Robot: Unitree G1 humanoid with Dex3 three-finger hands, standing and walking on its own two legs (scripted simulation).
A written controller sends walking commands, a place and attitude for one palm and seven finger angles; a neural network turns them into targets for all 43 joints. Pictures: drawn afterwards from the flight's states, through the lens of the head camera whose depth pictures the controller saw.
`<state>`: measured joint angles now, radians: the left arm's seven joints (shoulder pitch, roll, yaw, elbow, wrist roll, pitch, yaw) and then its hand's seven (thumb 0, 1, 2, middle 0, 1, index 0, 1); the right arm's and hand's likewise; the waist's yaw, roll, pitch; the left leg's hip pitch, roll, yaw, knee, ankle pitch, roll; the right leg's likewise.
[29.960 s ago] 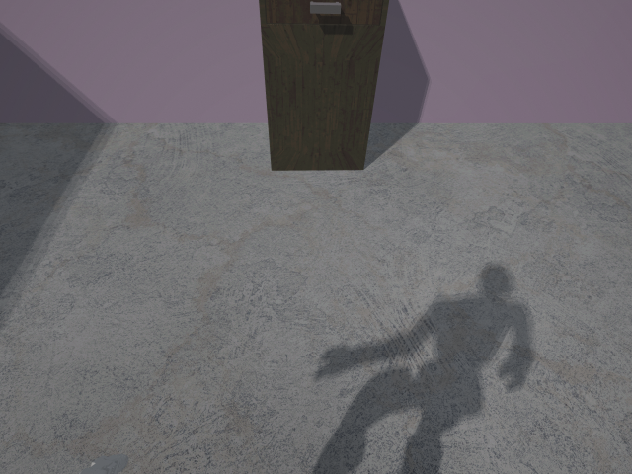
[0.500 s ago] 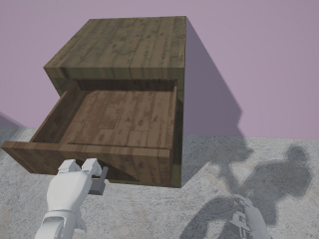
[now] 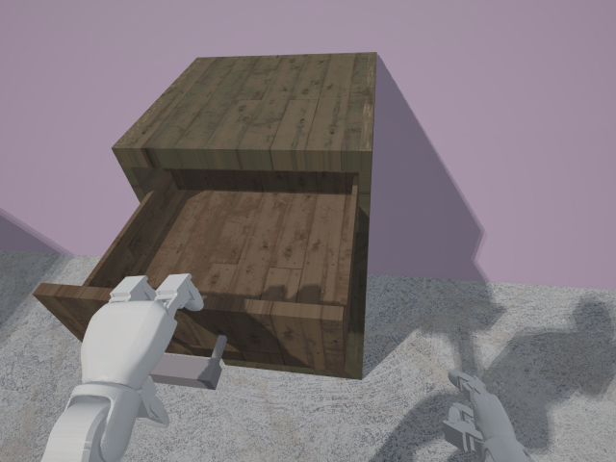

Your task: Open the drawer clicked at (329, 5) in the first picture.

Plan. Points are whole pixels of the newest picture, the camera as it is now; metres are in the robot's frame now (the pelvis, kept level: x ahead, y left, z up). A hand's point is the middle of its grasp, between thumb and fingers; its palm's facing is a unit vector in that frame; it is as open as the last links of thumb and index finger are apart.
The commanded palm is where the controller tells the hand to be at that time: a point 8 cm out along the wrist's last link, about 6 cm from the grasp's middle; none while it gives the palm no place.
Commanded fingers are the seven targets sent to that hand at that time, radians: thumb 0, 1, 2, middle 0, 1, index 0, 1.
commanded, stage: lift the hand off the handle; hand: left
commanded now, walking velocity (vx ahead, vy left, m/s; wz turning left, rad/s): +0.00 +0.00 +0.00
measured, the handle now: (183, 354) +0.23 +0.23 +0.01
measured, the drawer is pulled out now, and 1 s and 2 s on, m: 0.30 0.30 0.30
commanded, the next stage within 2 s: draw the hand back to the body in 0.54 s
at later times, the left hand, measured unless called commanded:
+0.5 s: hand (119, 307) +0.21 +0.24 +0.17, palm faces +0.18 -0.07 -0.98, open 13.8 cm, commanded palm +0.17 +0.23 +0.22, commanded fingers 0.00 -0.50 0.30 -0.30 -1.20 -0.30 -1.20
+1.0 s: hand (104, 326) +0.19 +0.25 +0.15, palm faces +0.11 -0.11 -0.99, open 13.8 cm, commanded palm +0.16 +0.24 +0.21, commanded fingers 0.00 -0.50 0.30 -0.30 -1.20 -0.30 -1.20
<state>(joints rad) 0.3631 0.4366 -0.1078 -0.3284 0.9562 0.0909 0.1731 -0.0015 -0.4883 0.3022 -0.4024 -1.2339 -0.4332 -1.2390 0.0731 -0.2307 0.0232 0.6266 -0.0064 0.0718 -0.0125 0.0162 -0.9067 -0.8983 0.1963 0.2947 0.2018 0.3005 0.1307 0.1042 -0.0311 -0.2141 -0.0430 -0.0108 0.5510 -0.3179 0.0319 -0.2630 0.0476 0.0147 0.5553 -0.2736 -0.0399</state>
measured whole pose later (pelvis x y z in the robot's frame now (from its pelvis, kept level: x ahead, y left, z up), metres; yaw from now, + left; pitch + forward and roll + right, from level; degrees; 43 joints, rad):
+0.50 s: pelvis +0.00 +0.00 +0.01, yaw +0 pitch -4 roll +0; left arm 0.31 0.56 0.03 -0.51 0.83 0.17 -0.02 0.00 -0.49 0.30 -0.32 -1.20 -0.32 -1.21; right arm 0.06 -0.28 0.05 0.60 0.03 0.12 0.01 0.02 -0.91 -0.90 0.20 0.29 0.20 0.30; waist 0.12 0.12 -0.01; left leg -0.12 -0.04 -0.02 0.46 -0.28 0.03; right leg -0.16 0.05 0.01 0.45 -0.23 -0.04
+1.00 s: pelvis -0.01 +0.00 +0.01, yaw +1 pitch -3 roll +0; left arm 0.37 0.55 0.10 -0.48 0.77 0.14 -0.05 0.00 -0.49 0.30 -0.32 -1.20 -0.32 -1.20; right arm 0.10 -0.27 0.05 0.58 0.04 0.09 0.02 0.02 -0.91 -0.90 0.20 0.29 0.20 0.30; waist 0.11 0.12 -0.01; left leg -0.16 -0.04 -0.03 0.49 -0.28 0.03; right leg -0.20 0.05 0.00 0.47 -0.23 -0.04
